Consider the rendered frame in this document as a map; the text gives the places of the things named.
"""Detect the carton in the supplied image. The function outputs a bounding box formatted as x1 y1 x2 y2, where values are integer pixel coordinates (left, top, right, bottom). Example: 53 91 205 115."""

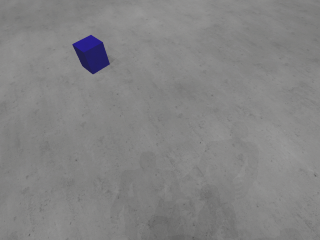
72 35 110 74

